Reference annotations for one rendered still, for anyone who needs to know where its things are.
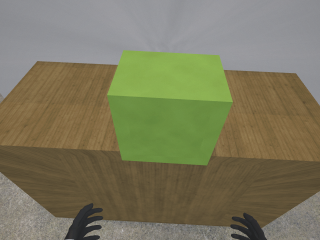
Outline pedestal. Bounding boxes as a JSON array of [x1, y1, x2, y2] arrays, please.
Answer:
[[0, 61, 320, 228]]

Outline robot left hand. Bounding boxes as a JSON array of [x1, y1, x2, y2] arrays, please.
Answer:
[[64, 203, 103, 240]]

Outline robot right hand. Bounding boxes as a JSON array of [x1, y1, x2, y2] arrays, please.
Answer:
[[230, 212, 267, 240]]

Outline carton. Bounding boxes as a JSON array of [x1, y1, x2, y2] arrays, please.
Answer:
[[107, 50, 233, 166]]

